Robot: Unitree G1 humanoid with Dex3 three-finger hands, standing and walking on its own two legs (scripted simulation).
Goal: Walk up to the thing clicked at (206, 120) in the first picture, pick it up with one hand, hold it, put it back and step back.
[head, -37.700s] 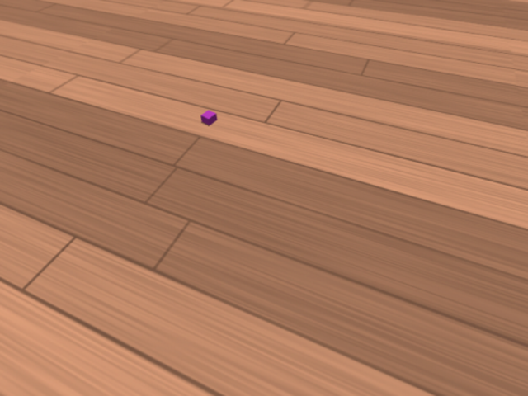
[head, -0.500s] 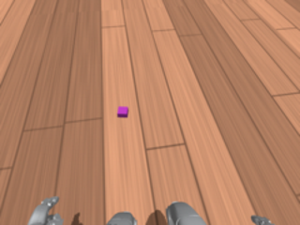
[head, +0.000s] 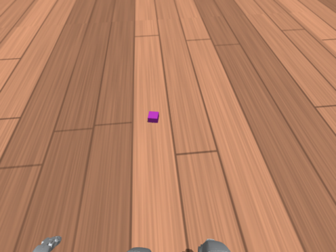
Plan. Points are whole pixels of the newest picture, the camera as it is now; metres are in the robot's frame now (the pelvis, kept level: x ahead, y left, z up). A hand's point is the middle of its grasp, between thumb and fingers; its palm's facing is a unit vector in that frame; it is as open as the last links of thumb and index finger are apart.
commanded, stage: step back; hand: left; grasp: from above
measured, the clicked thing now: (153, 117) +1.09 +0.21 -0.73
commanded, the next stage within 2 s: stand in 0.90 s
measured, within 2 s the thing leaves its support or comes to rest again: neither
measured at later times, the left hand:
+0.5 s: hand out of the picture +0.03 +0.27 -0.14, palm faces +0.03 -0.93 -0.36, open 7.4 cm
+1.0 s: hand (82, 234) +0.16 +0.26 -0.12, palm faces -0.03 -0.93 -0.36, open 7.3 cm
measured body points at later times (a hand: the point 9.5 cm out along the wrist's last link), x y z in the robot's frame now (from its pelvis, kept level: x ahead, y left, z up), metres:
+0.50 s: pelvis +0.00 +0.01 +0.01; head +0.01 +0.00 +0.46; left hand +0.03 +0.32 -0.11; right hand +0.08 -0.31 -0.11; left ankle +0.05 +0.13 -0.72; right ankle -0.01 -0.12 -0.72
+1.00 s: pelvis +0.04 +0.01 +0.02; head +0.05 +0.00 +0.47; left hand +0.16 +0.31 -0.10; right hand +0.14 -0.29 -0.11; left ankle +0.05 +0.14 -0.72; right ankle +0.00 -0.12 -0.72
